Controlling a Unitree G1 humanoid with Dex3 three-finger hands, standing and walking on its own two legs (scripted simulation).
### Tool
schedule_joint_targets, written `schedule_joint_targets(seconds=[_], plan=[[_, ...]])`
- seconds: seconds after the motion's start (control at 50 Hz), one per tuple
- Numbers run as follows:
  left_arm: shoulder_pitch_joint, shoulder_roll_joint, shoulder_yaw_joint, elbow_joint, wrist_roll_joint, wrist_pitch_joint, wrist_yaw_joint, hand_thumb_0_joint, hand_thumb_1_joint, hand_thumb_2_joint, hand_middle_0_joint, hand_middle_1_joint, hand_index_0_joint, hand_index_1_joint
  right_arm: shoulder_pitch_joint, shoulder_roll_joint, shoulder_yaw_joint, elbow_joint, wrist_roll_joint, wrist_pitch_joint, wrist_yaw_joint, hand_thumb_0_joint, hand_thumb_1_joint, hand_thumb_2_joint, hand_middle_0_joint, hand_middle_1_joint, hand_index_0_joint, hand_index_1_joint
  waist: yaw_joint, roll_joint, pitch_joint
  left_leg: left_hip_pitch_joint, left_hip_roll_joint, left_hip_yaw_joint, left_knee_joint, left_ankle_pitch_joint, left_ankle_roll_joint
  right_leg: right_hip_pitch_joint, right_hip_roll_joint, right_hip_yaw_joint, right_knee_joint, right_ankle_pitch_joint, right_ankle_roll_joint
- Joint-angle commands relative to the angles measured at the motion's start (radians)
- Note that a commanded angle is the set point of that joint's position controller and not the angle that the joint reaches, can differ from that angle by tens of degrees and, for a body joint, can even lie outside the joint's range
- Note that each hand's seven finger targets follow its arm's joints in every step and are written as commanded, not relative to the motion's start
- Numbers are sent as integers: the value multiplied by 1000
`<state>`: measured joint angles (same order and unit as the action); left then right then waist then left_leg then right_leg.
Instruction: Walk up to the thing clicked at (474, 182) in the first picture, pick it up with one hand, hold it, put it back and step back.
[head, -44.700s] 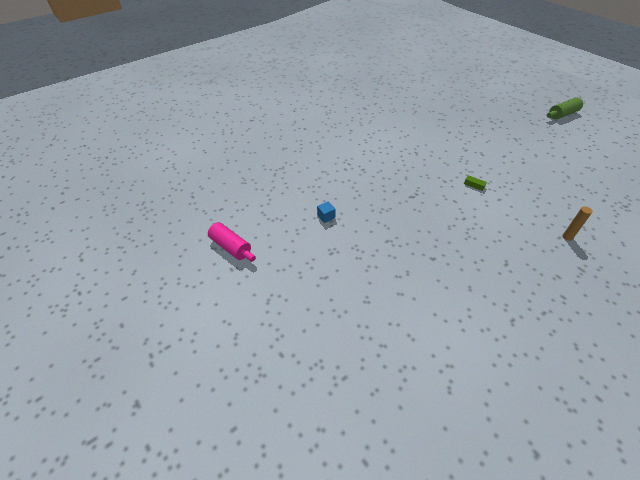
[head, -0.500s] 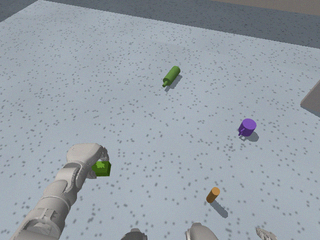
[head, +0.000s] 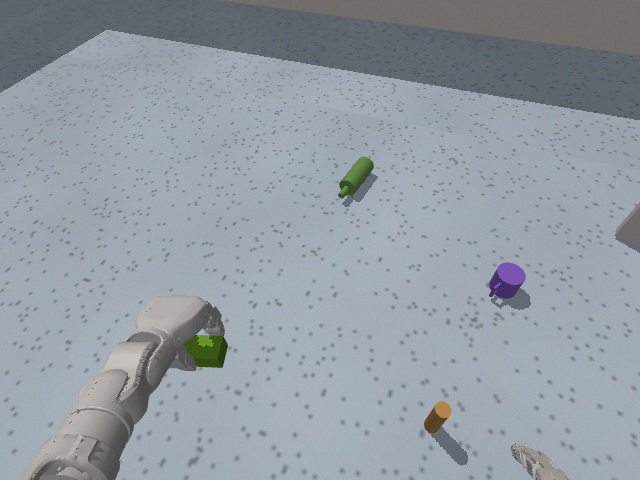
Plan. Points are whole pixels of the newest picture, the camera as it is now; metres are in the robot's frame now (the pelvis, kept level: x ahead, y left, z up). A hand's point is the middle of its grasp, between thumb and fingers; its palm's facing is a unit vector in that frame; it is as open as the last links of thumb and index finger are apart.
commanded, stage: hold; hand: left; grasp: from above
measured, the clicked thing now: (193, 350) +0.33 +0.22 -0.09
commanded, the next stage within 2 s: crouch in 1.52 s
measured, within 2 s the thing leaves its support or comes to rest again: neither
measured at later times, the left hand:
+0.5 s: hand (187, 354) +0.30 +0.20 -0.03, palm faces -0.47 +0.02 -0.88, open 6.8 cm
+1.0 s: hand (186, 354) +0.29 +0.19 -0.01, palm faces -0.45 +0.01 -0.89, open 6.8 cm
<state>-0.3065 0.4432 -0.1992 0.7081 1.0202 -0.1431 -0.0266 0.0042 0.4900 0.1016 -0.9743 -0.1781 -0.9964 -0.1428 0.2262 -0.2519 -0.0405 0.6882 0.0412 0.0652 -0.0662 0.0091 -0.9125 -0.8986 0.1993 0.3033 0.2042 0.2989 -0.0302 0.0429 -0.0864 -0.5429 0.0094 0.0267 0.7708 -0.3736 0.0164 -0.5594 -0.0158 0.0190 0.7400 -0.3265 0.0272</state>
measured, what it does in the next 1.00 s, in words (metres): stands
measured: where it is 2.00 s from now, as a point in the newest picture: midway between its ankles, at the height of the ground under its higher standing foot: outside the picture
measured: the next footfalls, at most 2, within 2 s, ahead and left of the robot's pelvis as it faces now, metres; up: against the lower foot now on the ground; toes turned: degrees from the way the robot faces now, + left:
none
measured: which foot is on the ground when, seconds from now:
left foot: down 0.00-1.00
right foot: down 0.00-1.00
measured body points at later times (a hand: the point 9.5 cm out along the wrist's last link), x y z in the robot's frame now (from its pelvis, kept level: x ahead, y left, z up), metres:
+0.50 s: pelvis -0.01 -0.01 +0.01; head +0.02 -0.03 +0.46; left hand +0.32 +0.20 +0.02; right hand +0.13 -0.27 -0.11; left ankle +0.01 +0.11 -0.71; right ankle +0.02 -0.14 -0.71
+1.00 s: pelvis -0.01 -0.01 +0.02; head +0.00 -0.04 +0.46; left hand +0.31 +0.19 +0.04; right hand +0.13 -0.27 -0.10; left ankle +0.01 +0.11 -0.71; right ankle +0.02 -0.14 -0.71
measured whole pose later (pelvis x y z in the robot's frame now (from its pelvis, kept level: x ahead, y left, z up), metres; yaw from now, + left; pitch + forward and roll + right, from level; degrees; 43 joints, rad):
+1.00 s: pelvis -0.01 -0.01 +0.02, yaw -1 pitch +3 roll +1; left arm -0.24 0.43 -0.21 0.57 0.99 -0.13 -0.09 0.01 0.49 0.10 -0.94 -0.25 -0.97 -0.19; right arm 0.18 -0.26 -0.02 0.66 0.06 0.08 -0.09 0.01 -0.92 -0.90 0.20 0.30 0.20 0.30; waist 0.00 0.05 -0.03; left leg -0.37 0.01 0.04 0.62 -0.29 0.00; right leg -0.41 -0.02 0.03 0.63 -0.26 0.01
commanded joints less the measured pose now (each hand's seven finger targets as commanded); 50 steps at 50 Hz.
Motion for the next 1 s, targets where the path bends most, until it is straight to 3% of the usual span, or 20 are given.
schedule_joint_targets(seconds=[0.0,0.26,0.36,0.42,0.6,0.66,0.7,0.76,0.8,0.94,0.96,0.98], plan=[[-293,212,114,-199,-15,-19,30,0,763,231,-1094,-222,-1127,-189,-20,-145,-47,-118,3,-23,-14,0,-908,-902,200,300,199,300,-1,1,-273,194,-13,-36,-118,321,-11,131,57,-29,-92,227,-47],[-282,223,127,-258,-3,-12,29,0,782,273,-1114,-236,-1143,-207,-57,-137,-40,-138,6,-4,-21,0,-909,-903,199,300,199,300,10,-22,-271,211,-32,-12,-138,290,3,182,47,-11,-129,236,-36],[-287,201,103,-280,-20,-7,15,0,765,221,-1084,-232,-1121,-194,-71,-136,-38,-144,9,-2,-23,0,-908,-902,199,300,199,300,1,-23,-241,216,-27,-17,-165,240,2,173,50,-14,-146,183,-36],[-269,219,117,-283,-23,-6,6,0,756,187,-1060,-247,-1107,-199,-86,-136,-38,-149,11,-4,-26,0,-910,-902,199,300,199,300,13,-31,-230,213,-30,-14,-176,213,4,187,48,-12,-161,155,-35],[-281,205,101,-318,-29,-4,-1,0,770,209,-1068,-288,-1119,-236,-103,-131,-30,-155,13,-11,-34,0,-914,-904,199,300,199,300,11,-34,-229,238,-34,-6,-187,221,6,200,45,-4,-176,168,-31],[-262,219,124,-311,-32,-1,4,0,781,232,-1085,-288,-1131,-242,-110,-133,-30,-155,13,-13,-33,0,-913,-904,199,300,199,300,17,-22,-209,242,-30,-8,-204,193,2,192,47,-7,-185,136,-35],[-269,197,98,-316,-31,2,2,0,804,231,-1093,-310,-1144,-258,-119,-131,-28,-160,15,-14,-33,0,-914,-904,199,300,199,300,15,-31,-209,250,-29,-10,-208,203,2,198,48,-8,-184,145,-35],[-265,222,123,-325,-29,5,1,0,779,230,-1073,-304,-1124,-252,-121,-131,-28,-160,16,-15,-35,0,-915,-904,199,300,199,300,24,-32,-209,255,-35,-1,-212,202,5,220,45,-3,-200,144,-32],[-291,204,103,-335,-35,10,-4,0,787,237,-1074,-326,-1128,-270,-121,-131,-25,-161,15,-16,-36,0,-915,-904,199,300,199,300,13,-37,-202,262,-34,-1,-222,186,6,212,45,-1,-211,134,-30],[-265,216,110,-321,-38,12,-23,0,777,221,-1065,-331,-1121,-273,-131,-126,-19,-166,19,-20,-38,0,-918,-906,199,300,199,300,29,-40,-180,271,-32,-3,-251,191,6,244,45,-3,-230,131,-34],[-254,228,126,-317,-42,10,-23,0,771,235,-1063,-333,-1118,-277,-137,-127,-20,-168,21,-20,-39,0,-920,-906,199,300,199,300,35,-40,-176,273,-31,-2,-257,188,5,249,46,-4,-233,125,-34],[-266,223,120,-315,-44,9,-26,0,779,235,-1066,-340,-1122,-283,-135,-125,-18,-168,19,-20,-39,0,-918,-906,199,300,199,300,27,-39,-167,271,-31,-2,-261,176,6,244,46,-2,-239,117,-33]])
